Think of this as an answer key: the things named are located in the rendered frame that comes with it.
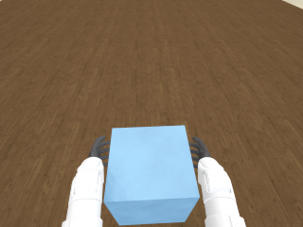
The robot left forearm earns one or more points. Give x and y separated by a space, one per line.
85 199

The carton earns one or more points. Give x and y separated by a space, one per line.
150 176

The robot right forearm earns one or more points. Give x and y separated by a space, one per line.
221 209

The robot left hand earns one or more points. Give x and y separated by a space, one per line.
96 149

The robot right hand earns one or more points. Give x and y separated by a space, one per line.
202 151

